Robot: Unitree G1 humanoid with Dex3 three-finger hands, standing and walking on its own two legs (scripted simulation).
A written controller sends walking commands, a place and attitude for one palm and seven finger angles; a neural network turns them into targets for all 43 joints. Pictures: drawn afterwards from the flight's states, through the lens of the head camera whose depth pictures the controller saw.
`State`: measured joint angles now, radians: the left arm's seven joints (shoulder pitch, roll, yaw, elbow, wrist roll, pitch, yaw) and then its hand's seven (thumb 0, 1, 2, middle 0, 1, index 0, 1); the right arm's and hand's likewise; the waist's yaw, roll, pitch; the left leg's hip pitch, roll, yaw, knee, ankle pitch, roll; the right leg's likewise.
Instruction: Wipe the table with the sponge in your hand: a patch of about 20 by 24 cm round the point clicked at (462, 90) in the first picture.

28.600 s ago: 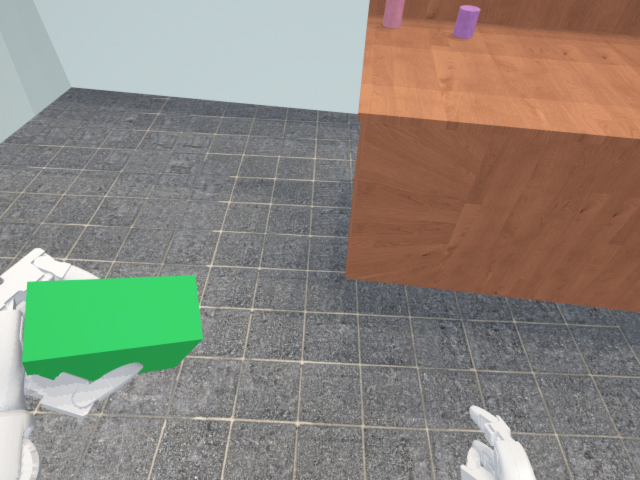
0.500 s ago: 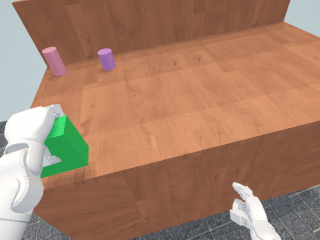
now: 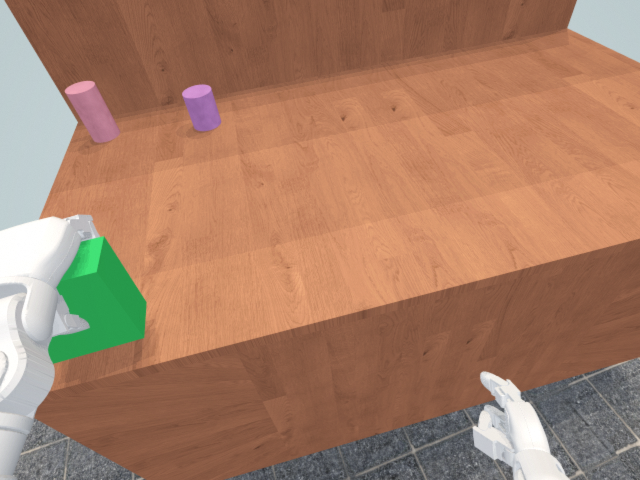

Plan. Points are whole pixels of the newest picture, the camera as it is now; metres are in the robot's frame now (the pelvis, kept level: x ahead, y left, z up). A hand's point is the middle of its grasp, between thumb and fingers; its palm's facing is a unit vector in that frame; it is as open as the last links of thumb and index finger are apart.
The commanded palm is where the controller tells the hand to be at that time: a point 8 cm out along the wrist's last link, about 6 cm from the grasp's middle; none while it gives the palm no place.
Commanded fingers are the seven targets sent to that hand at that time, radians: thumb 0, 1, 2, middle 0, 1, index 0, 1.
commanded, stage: move the sponge above the wiping area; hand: left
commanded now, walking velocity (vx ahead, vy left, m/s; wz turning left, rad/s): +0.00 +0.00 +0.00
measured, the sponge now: (82, 313) +0.25 +0.35 +0.08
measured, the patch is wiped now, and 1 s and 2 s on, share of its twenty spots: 0.00 0.00 0.00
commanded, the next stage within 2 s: none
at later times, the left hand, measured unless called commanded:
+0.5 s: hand (64, 280) +0.28 +0.37 +0.12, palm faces -0.10 -0.03 -0.99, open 10.3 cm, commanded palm +0.26 +0.37 +0.20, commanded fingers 0.00 0.10 1.30 -1.20 -1.60 -1.20 -1.60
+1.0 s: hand (58, 284) +0.27 +0.37 +0.12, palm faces -0.06 -0.03 -1.00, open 10.3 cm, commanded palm +0.26 +0.37 +0.20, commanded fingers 0.00 0.10 1.30 -1.20 -1.60 -1.20 -1.60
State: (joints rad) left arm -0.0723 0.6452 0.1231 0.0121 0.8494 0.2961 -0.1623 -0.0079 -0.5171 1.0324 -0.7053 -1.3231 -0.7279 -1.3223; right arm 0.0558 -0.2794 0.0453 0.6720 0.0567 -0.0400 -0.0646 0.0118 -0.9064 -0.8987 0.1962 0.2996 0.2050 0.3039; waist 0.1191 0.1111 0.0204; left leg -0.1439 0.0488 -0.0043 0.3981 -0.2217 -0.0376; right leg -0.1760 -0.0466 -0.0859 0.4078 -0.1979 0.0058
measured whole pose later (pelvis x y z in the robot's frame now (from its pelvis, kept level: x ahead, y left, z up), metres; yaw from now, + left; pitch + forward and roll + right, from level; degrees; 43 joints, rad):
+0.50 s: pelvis +0.00 +0.01 +0.00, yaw +0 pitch -1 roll +0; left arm -0.18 0.66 0.12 0.21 0.89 0.18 -0.17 -0.01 -0.52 1.03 -0.71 -1.32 -0.73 -1.32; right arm 0.09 -0.28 0.03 0.68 0.06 -0.05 -0.09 0.01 -0.91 -0.90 0.20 0.30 0.21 0.30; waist 0.10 0.09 0.03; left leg -0.18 0.03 0.00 0.41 -0.22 -0.02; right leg -0.20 -0.06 -0.08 0.40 -0.18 0.02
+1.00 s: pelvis +0.01 +0.02 +0.00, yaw +0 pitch +0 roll +0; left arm -0.06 0.66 0.16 0.10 0.85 0.16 -0.15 -0.01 -0.52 1.03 -0.71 -1.32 -0.73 -1.32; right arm 0.11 -0.28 0.03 0.66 0.06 -0.03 -0.07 0.01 -0.91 -0.90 0.20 0.30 0.20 0.30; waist 0.11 0.10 0.01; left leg -0.18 0.02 0.00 0.42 -0.24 -0.01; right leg -0.20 -0.07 -0.08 0.40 -0.20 0.03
